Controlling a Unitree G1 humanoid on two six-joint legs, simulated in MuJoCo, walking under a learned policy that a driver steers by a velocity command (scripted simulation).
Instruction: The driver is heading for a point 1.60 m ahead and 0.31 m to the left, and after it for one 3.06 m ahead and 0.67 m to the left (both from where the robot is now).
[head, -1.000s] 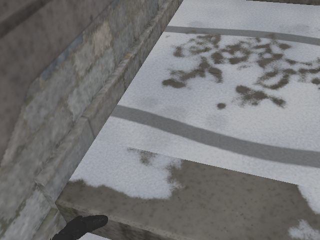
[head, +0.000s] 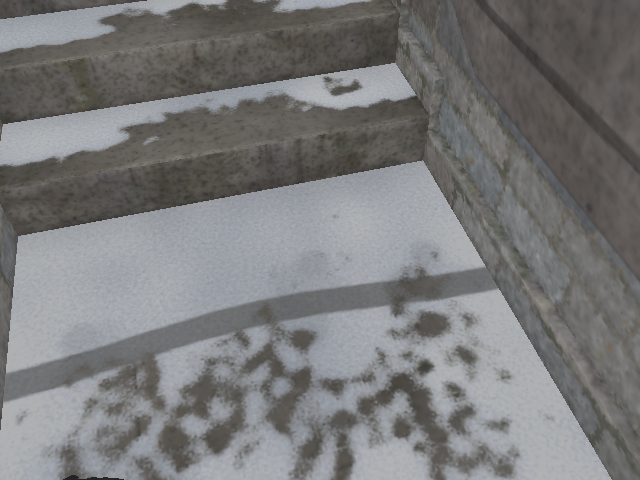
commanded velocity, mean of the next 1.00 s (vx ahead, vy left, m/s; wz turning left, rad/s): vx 0.03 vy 0.00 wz -0.12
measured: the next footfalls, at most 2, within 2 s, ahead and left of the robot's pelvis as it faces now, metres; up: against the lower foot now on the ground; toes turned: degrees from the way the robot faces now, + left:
left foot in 0.30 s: +0.10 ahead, +0.14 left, +0.00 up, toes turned -4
right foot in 0.50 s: +0.11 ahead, -0.11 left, +0.00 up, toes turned -3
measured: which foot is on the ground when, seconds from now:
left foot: up 0.00-0.28, down 0.30-1.00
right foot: down 0.00-0.32, up 0.34-0.48, down 0.50-1.00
